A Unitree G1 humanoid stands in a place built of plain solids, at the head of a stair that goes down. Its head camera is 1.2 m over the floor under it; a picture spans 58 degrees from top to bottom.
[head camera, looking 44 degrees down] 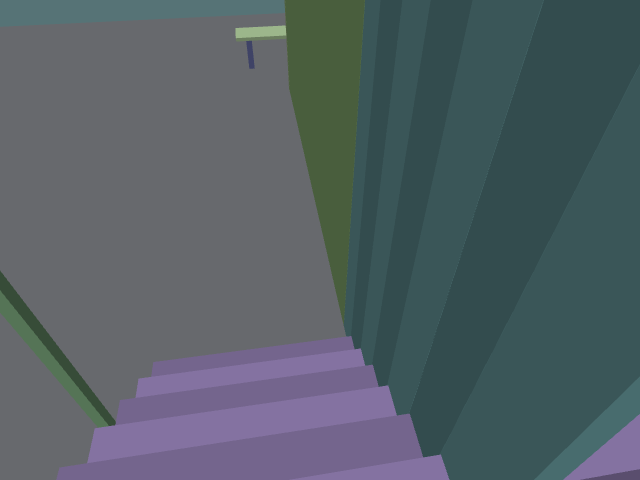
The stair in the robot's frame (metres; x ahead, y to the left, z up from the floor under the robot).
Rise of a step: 0.20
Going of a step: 0.22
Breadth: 1.25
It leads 9 degrees to the left of straight ahead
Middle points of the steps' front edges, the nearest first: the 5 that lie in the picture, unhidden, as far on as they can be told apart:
0.62 0.28 -0.40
0.84 0.32 -0.60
1.06 0.35 -0.80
1.28 0.38 -1.00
1.50 0.42 -1.20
